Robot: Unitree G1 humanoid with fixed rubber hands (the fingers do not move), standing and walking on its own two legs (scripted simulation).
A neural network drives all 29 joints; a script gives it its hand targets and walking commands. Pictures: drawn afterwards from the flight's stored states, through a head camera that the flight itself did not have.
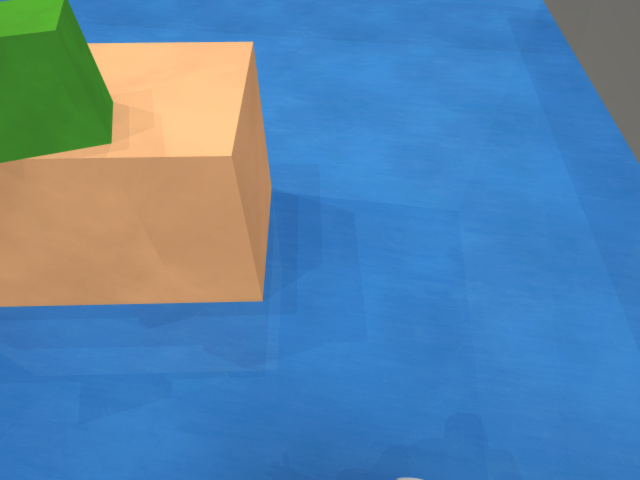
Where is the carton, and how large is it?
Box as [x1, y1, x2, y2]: [0, 0, 112, 162]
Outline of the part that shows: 0,1 0,162 110,143 112,100 67,0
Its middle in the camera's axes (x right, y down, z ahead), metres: -0.65 -0.34 +0.87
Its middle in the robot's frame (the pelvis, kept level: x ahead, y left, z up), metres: +0.88 +0.69 +0.03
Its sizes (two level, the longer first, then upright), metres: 0.264 0.192 0.259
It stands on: a pedestal, 0.66 m high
